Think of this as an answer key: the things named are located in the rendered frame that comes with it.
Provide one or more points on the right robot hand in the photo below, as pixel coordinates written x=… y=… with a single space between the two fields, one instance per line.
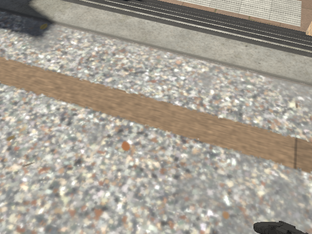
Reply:
x=273 y=227

